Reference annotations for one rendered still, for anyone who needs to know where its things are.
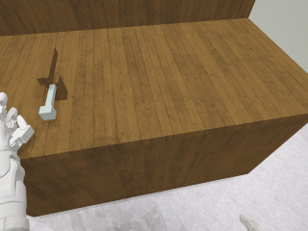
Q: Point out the robot left forearm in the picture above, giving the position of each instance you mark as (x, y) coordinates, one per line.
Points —
(13, 195)

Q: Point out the tap lever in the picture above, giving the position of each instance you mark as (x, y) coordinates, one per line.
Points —
(48, 112)

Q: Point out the robot right hand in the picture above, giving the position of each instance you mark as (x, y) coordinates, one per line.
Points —
(250, 225)

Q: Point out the counter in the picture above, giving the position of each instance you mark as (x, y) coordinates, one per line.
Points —
(151, 96)

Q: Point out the robot left hand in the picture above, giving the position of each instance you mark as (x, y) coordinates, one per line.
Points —
(11, 137)

